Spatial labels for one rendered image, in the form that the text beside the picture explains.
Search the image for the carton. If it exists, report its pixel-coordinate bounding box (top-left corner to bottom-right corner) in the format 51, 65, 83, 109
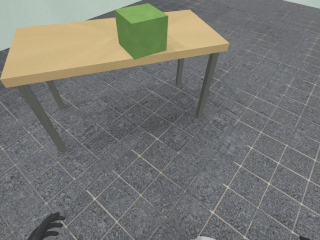
114, 3, 169, 60

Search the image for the table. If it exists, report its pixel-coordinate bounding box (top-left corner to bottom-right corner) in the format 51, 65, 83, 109
0, 9, 230, 153

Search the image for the robot left hand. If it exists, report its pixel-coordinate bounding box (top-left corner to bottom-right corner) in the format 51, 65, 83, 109
27, 212, 65, 240

